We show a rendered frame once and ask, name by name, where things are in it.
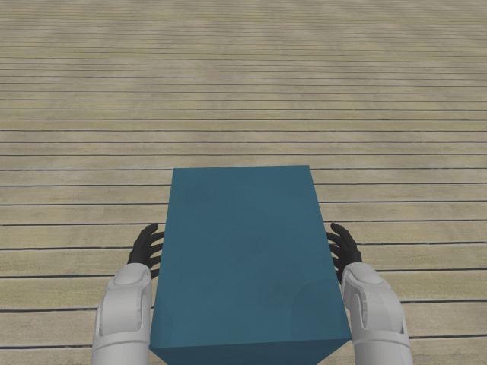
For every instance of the robot right forearm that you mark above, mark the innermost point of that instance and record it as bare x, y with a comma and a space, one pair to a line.
379, 332

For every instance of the robot left forearm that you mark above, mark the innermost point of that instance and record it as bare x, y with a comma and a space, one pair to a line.
122, 322

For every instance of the carton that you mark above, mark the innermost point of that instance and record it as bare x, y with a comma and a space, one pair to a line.
246, 274

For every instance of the left robot hand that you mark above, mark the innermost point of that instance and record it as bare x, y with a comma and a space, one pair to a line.
142, 251

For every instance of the right robot hand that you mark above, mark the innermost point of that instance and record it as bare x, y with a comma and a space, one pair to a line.
346, 249

